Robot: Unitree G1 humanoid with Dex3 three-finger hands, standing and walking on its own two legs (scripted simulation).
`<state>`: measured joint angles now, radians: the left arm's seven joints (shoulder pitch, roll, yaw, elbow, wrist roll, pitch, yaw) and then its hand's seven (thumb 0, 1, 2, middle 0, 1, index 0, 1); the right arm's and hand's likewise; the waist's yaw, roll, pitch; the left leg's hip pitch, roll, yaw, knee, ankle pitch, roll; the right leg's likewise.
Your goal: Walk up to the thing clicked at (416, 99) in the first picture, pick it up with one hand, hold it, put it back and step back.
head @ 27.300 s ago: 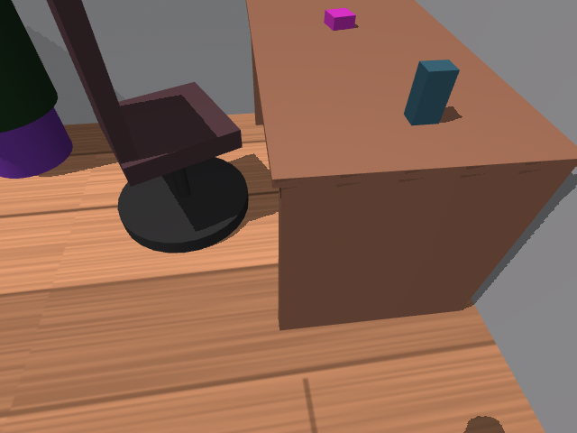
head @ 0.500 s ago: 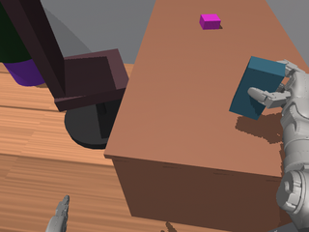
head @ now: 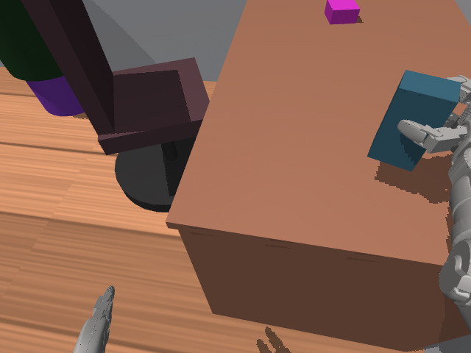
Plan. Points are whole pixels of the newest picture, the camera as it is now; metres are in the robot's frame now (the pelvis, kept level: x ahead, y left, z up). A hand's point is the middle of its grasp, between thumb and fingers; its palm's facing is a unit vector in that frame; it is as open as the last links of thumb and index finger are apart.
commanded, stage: lower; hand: right
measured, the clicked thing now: (408, 123) +0.49 -0.22 +0.13
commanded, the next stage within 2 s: loosen in 0.86 s
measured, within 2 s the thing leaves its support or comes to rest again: rests again in 0.72 s
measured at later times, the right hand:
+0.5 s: hand (416, 134) +0.51 -0.25 +0.10, palm faces +0.23 +0.97 +0.03, open 9.7 cm
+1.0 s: hand (413, 142) +0.51 -0.26 +0.08, palm faces +0.25 +0.97 +0.05, open 9.7 cm
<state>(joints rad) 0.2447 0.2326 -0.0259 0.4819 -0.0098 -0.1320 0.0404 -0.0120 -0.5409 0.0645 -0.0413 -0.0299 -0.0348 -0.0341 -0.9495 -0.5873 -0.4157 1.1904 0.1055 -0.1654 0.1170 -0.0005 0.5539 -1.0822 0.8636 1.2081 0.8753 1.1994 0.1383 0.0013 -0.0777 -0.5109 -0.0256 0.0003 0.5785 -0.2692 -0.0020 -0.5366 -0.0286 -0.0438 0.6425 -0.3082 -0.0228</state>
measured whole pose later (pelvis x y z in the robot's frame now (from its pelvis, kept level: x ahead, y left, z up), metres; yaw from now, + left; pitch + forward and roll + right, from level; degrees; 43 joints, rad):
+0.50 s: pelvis +0.00 -0.01 -0.02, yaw +0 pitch +16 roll +3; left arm 0.26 0.23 -0.02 0.38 0.01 -0.11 0.01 -0.01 -0.55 0.08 -0.04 -0.03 -0.03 -0.04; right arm -0.92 -0.59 -0.45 1.22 0.08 -0.26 0.12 0.00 0.52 -1.03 0.87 1.19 0.88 1.18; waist 0.17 0.00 -0.11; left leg -0.67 -0.03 0.01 0.72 -0.34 -0.01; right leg -0.71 -0.04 -0.03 0.81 -0.39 -0.03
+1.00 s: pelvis +0.00 +0.00 -0.04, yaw +0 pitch +19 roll +3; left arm 0.30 0.24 -0.02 0.27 0.02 -0.09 0.00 -0.01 -0.54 0.07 -0.04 -0.03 -0.03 -0.04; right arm -0.96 -0.64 -0.50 1.26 0.07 -0.29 0.14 0.00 0.51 -1.00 0.88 1.16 0.89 1.15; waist 0.20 0.00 -0.13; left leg -0.80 -0.03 0.03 0.85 -0.38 0.00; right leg -0.83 -0.04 -0.02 0.93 -0.43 -0.02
